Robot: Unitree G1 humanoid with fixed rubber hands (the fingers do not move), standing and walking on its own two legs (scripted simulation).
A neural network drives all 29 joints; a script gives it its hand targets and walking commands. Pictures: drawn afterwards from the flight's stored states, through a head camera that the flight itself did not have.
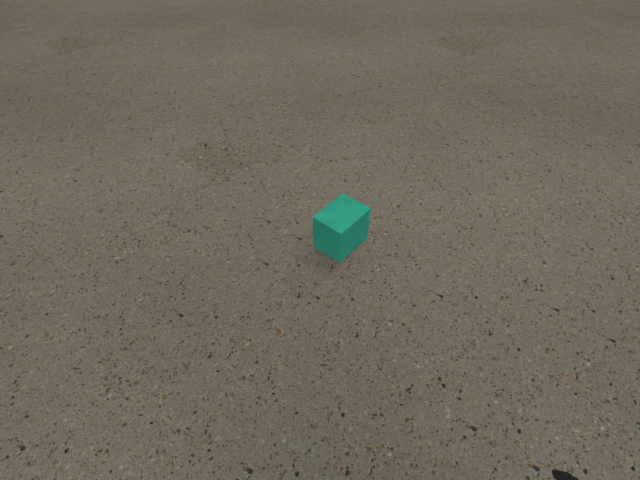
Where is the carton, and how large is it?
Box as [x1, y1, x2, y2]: [313, 194, 370, 262]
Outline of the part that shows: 344,194 341,194 313,216 314,246 338,262 340,262 367,237 370,208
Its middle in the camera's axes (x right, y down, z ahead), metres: +0.10 -0.05 +1.65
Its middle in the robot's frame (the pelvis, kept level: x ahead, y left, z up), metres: +1.22 -0.08 -0.69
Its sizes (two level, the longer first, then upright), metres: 0.197 0.150 0.179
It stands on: the floor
